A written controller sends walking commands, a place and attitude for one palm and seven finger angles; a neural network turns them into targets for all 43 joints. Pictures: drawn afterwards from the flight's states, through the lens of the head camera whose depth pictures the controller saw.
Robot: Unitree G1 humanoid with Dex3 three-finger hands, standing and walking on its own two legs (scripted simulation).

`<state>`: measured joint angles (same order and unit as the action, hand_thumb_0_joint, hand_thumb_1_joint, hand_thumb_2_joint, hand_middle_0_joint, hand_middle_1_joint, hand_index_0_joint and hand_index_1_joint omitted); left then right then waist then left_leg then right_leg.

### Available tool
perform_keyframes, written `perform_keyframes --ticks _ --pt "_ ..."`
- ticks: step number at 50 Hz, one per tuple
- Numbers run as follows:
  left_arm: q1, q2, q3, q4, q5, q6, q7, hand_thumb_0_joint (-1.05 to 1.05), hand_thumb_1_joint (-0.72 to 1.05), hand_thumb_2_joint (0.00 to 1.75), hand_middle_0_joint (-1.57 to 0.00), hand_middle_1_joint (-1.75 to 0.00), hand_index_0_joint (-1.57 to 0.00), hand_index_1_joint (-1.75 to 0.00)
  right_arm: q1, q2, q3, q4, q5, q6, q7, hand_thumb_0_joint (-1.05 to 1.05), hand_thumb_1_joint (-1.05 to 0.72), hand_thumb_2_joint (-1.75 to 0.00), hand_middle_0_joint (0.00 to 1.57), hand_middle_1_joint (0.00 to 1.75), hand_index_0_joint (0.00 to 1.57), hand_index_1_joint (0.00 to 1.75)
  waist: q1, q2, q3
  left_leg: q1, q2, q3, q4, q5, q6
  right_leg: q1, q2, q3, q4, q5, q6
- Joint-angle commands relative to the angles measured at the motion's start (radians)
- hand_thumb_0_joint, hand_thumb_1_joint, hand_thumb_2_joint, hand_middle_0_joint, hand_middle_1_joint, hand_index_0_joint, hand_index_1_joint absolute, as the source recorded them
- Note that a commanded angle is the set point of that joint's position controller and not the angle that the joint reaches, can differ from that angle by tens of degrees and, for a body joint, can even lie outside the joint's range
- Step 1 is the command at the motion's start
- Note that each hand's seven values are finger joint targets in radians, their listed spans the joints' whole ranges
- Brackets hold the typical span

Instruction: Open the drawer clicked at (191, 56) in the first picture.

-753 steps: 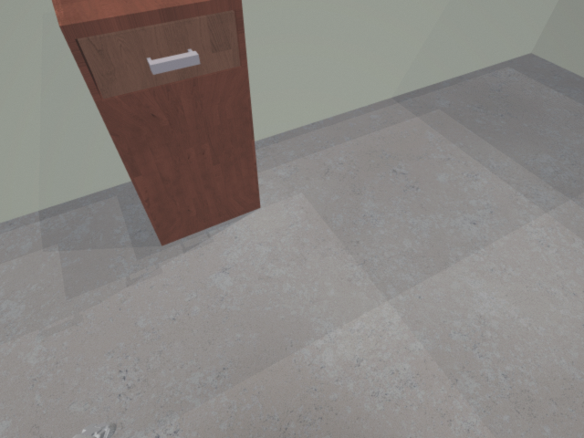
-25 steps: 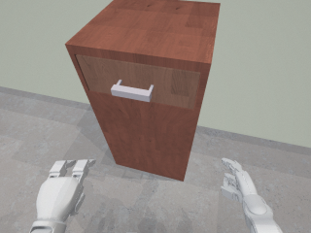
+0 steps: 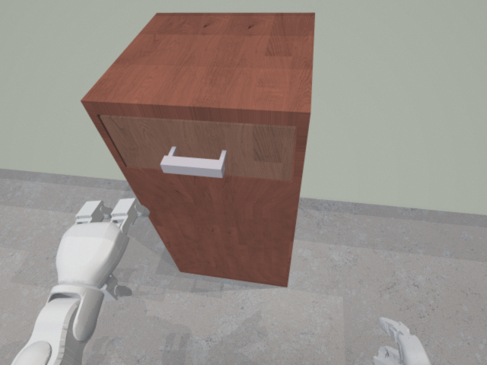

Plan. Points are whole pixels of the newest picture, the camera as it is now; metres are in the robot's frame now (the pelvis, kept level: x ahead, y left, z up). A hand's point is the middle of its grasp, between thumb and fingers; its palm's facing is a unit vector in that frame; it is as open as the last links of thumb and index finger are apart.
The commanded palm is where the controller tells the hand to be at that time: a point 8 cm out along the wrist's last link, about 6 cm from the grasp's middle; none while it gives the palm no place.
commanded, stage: raise the hand with hooked fingers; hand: left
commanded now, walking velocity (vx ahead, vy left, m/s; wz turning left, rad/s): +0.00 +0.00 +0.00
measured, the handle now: (195, 159) +0.51 +0.17 +0.01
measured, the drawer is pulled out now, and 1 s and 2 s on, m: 0.00 0.00 0.00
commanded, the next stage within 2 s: move the hooked fingers above the handle in 0.78 s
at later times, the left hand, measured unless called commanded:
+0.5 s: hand (88, 215) +0.28 +0.26 +0.13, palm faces +0.01 -0.06 -1.00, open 13.8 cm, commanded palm +0.25 +0.26 +0.18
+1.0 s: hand (100, 224) +0.27 +0.24 +0.12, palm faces +0.03 -0.07 -1.00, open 13.9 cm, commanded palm +0.26 +0.25 +0.18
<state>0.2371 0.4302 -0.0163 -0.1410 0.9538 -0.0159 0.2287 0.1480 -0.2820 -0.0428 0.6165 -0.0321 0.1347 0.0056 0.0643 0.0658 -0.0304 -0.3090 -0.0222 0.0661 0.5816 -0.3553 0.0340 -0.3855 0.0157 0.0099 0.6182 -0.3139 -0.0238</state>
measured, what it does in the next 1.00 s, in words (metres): stands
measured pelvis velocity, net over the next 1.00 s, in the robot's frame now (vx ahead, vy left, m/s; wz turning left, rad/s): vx -0.03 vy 0.00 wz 0.04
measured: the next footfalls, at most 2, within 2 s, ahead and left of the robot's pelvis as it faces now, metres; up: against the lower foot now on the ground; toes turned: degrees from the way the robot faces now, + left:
none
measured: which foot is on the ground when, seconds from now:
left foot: down 0.00-1.00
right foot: down 0.00-1.00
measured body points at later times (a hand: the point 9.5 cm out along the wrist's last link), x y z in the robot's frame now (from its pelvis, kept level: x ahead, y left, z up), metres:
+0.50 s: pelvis -0.02 +0.01 +0.01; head +0.00 -0.02 +0.46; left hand +0.28 +0.26 +0.18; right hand +0.18 -0.19 -0.10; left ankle -0.04 +0.10 -0.73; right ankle +0.00 -0.11 -0.73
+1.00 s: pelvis -0.03 +0.00 +0.01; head -0.01 -0.03 +0.46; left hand +0.27 +0.24 +0.18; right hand +0.17 -0.22 -0.10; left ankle -0.04 +0.10 -0.73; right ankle +0.00 -0.11 -0.73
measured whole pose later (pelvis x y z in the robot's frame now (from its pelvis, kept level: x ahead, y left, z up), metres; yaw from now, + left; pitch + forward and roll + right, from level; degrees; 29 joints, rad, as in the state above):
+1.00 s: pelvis -0.03 +0.00 +0.01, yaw +2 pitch +0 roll +0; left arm -0.14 0.53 -0.04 0.06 0.88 -0.10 -0.02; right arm 0.13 -0.26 -0.01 0.63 0.01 0.15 0.00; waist 0.08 0.08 0.02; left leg -0.20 -0.04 0.03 0.42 -0.22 0.04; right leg -0.26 0.00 -0.02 0.44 -0.19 -0.02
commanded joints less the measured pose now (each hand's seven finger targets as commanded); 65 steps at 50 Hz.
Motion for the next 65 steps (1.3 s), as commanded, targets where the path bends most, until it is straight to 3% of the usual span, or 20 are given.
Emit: perform_keyframes --ticks 1,5,12,19,23,24,32,36,41,44,48,51,54,57,59,62,65 --pt "-0.222 0.201 0.11 -0.176 -0.007 0.006 -0.011 0.0 -0.43 0.33 -0.29 -1.15 -0.29 -1.15 -0.162 -0.061 -0.008 -0.175 0.021 -0.047 -0.002 0.0 -0.9 -0.9 0.2 0.3 0.2 0.3 0.024 -0.036 -0.206 0.083 0.011 -0.063 -0.097 0.407 -0.012 0.198 -0.012 0.041 -0.098 0.339 -0.024" --pt "-0.358 0.237 0.115 -0.156 -0.014 0.015 -0.063 0.0 -0.5 0.3 -0.3 -1.2 -0.3 -1.2 -0.163 -0.061 0.001 -0.17 0.029 -0.03 -0.003 0.0 -0.9 -0.9 0.2 0.3 0.2 0.3 0.021 -0.014 -0.19 0.111 0.014 -0.062 -0.14 0.406 -0.017 0.226 -0.009 0.023 -0.131 0.311 -0.025" --pt "-0.536 0.289 0.119 -0.066 -0.043 0.019 -0.175 0.0 -0.5 0.3 -0.3 -1.2 -0.3 -1.2 -0.167 -0.067 0.016 -0.168 0.04 -0.011 -0.01 0.0 -0.9 -0.9 0.2 0.3 0.2 0.3 0.01 -0.035 -0.172 0.135 0.01 -0.057 -0.184 0.384 -0.012 0.275 -0.002 0.01 -0.187 0.304 -0.02" --pt "-0.703 0.338 0.123 -0.023 -0.076 -0.034 -0.256 0.0 -0.5 0.3 -0.3 -1.2 -0.3 -1.2 -0.148 -0.074 0.021 -0.158 0.043 -0.014 -0.018 0.0 -0.9 -0.9 0.2 0.3 0.2 0.3 0.0 -0.019 -0.18 0.146 0.008 -0.063 -0.215 0.359 -0.012 0.296 -0.007 -0.004 -0.223 0.271 -0.019" --pt "-0.605 0.316 0.136 -0.005 -0.102 -0.072 -0.277 0.0 -0.5 0.3 -0.3 -1.2 -0.3 -1.2 -0.128 -0.076 0.013 -0.162 0.04 -0.019 -0.004 0.0 -0.9 -0.9 0.2 0.3 0.2 0.3 0.022 -0.03 -0.202 0.14 0.008 -0.067 -0.219 0.402 -0.018 0.321 -0.008 -0.011 -0.217 0.3 -0.02" --pt "-0.585 0.318 0.145 -0.002 -0.11 -0.08 -0.279 0.0 -0.5 0.3 -0.3 -1.2 -0.3 -1.2 -0.124 -0.081 0.01 -0.163 0.041 -0.018 -0.003 0.0 -0.9 -0.9 0.2 0.3 0.2 0.3 0.022 -0.056 -0.183 0.13 0.009 -0.064 -0.219 0.41 -0.016 0.314 -0.007 -0.013 -0.219 0.313 -0.019" --pt "-0.624 0.367 0.211 -0.082 -0.099 -0.13 -0.203 0.0 -0.5 0.3 -0.3 -1.2 -0.3 -1.2 -0.117 -0.091 -0.01 -0.15 0.04 -0.028 0.005 0.0 -0.9 -0.9 0.2 0.3 0.2 0.3 0.034 -0.011 -0.243 0.145 0.013 -0.077 -0.214 0.422 -0.024 0.299 -0.001 -0.004 -0.207 0.29 -0.021" --pt "-0.619 0.343 0.187 -0.055 -0.101 -0.116 -0.177 0.0 -0.5 0.3 -0.3 -1.2 -0.3 -1.2 -0.111 -0.09 -0.014 -0.14 0.046 -0.028 0.003 0.0 -0.9 -0.9 0.2 0.3 0.2 0.3 0.028 -0.018 -0.228 0.139 0.009 -0.065 -0.217 0.387 -0.022 0.285 -0.009 -0.004 -0.213 0.269 -0.019" --pt "-0.605 0.323 0.153 -0.029 -0.095 -0.087 -0.189 0.0 -0.5 0.3 -0.3 -1.2 -0.3 -1.2 -0.125 -0.092 -0.011 -0.139 0.05 -0.024 0.0 0.0 -0.9 -0.9 0.2 0.3 0.2 0.3 0.021 -0.045 -0.202 0.118 0.007 -0.056 -0.224 0.351 -0.015 0.285 -0.01 0.0 -0.22 0.252 -0.016" --pt "-0.607 0.329 0.151 -0.041 -0.094 -0.087 -0.2 0.0 -0.5 0.3 -0.3 -1.2 -0.3 -1.2 -0.13 -0.089 -0.007 -0.142 0.048 -0.025 -0.002 0.0 -0.9 -0.9 0.2 0.3 0.2 0.3 0.021 -0.022 -0.207 0.12 0.006 -0.056 -0.226 0.342 -0.014 0.293 -0.011 0.002 -0.222 0.243 -0.017" --pt "-0.705 0.297 0.104 0.041 -0.082 -0.093 -0.208 0.0 -0.5 0.3 -0.3 -1.2 -0.3 -1.2 -0.121 -0.087 0.0 -0.129 0.049 -0.027 -0.01 0.0 -0.9 -0.9 0.2 0.3 0.2 0.3 -0.001 -0.076 -0.16 0.098 0.005 -0.051 -0.228 0.275 -0.01 0.245 -0.012 -0.002 -0.238 0.178 -0.011" --pt "-0.778 0.334 0.123 0.09 -0.065 -0.109 -0.194 0.0 -0.5 0.3 -0.3 -1.2 -0.3 -1.2 -0.106 -0.087 -0.002 -0.121 0.05 -0.031 -0.019 0.0 -0.9 -0.9 0.2 0.3 0.2 0.3 0.001 -0.062 -0.185 0.096 -0.001 -0.052 -0.225 0.256 -0.009 0.245 -0.011 0.003 -0.237 0.16 -0.012" --pt "-0.887 0.29 0.064 0.128 -0.056 -0.12 -0.184 0.0 -0.5 0.3 -0.3 -1.2 -0.3 -1.2 -0.093 -0.081 -0.003 -0.11 0.051 -0.036 -0.021 0.0 -0.9 -0.9 0.2 0.3 0.2 0.3 -0.018 -0.036 -0.203 0.107 -0.002 -0.05 -0.213 0.245 -0.009 0.217 -0.012 0.002 -0.233 0.144 -0.013" --pt "-0.91 0.304 0.078 0.146 -0.052 -0.126 -0.173 0.0 -0.5 0.3 -0.3 -1.2 -0.3 -1.2 -0.081 -0.082 -0.008 -0.115 0.05 -0.038 -0.021 0.0 -0.9 -0.9 0.2 0.3 0.2 0.3 -0.008 -0.024 -0.258 0.113 -0.005 -0.052 -0.203 0.281 -0.011 0.243 -0.009 0.006 -0.218 0.182 -0.016" --pt "-0.921 0.28 0.054 0.204 -0.045 -0.116 -0.169 0.0 -0.5 0.3 -0.3 -1.2 -0.3 -1.2 -0.072 -0.079 -0.007 -0.105 0.051 -0.035 -0.022 0.0 -0.9 -0.9 0.2 0.3 0.2 0.3 -0.013 -0.043 -0.243 0.097 -0.005 -0.044 -0.196 0.291 -0.009 0.234 -0.014 0.005 -0.213 0.206 -0.016" --pt "-0.917 0.318 0.094 0.263 -0.043 -0.103 -0.167 0.0 -0.5 0.3 -0.3 -1.2 -0.3 -1.2 -0.064 -0.087 -0.008 -0.109 0.053 -0.026 -0.023 0.0 -0.9 -0.9 0.2 0.3 0.2 0.3 0.0 -0.085 -0.251 0.06 -0.007 -0.039 -0.199 0.284 -0.006 0.27 -0.015 0.011 -0.211 0.213 -0.013" --pt "-0.97 0.282 0.047 0.313 -0.031 -0.094 -0.173 0.0 -0.5 0.3 -0.3 -1.2 -0.3 -1.2 -0.052 -0.088 -0.006 -0.107 0.057 -0.018 -0.023 0.0 -0.9 -0.9 0.2 0.3 0.2 0.3 -0.011 -0.075 -0.231 0.043 -0.006 -0.035 -0.195 0.286 -0.005 0.244 -0.017 0.008 -0.201 0.22 -0.015"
